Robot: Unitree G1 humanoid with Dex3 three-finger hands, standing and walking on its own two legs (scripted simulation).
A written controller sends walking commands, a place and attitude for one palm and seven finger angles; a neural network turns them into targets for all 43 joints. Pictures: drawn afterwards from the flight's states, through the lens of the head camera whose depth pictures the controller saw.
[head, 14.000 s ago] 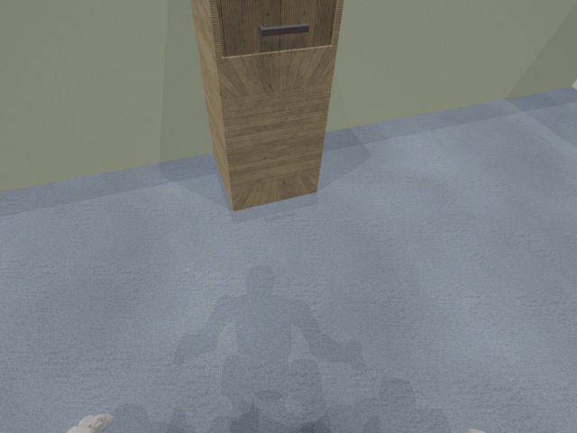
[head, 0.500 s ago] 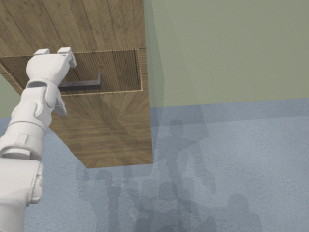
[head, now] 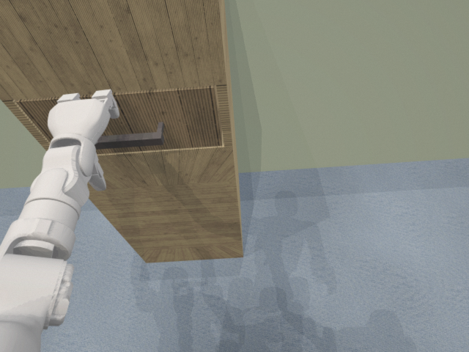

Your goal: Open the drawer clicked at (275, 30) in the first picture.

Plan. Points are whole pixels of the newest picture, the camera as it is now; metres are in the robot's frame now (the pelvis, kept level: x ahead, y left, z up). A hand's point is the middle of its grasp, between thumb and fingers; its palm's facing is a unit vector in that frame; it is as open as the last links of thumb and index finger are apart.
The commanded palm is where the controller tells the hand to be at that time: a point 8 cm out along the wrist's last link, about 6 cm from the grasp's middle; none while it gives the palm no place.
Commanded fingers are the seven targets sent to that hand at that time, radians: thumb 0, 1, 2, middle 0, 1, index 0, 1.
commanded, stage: move the hooked fingers above the handle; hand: left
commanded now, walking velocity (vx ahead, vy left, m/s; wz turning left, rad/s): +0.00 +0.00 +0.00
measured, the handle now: (126, 134) +0.52 +0.25 +0.05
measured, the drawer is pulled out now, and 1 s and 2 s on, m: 0.00 0.00 0.00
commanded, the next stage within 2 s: none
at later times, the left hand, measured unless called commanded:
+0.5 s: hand (93, 144) +0.45 +0.27 +0.10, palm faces -0.12 +0.03 -0.99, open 13.9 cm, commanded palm +0.44 +0.25 +0.16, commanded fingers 0.00 -0.50 0.30 -0.30 -1.20 -0.30 -1.20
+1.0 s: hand (93, 146) +0.45 +0.27 +0.10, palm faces -0.11 -0.01 -0.99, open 13.8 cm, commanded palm +0.43 +0.26 +0.16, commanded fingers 0.00 -0.50 0.30 -0.30 -1.20 -0.30 -1.20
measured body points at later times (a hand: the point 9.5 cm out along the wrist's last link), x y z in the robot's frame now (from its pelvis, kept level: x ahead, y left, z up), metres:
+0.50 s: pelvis +0.00 +0.00 +0.00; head +0.06 -0.03 +0.45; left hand +0.45 +0.27 +0.16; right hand +0.05 -0.27 -0.14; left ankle -0.04 +0.11 -0.73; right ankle +0.01 -0.12 -0.73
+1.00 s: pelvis -0.01 +0.01 +0.00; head +0.04 -0.01 +0.45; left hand +0.45 +0.27 +0.15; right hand +0.07 -0.25 -0.13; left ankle -0.04 +0.11 -0.73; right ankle +0.01 -0.12 -0.73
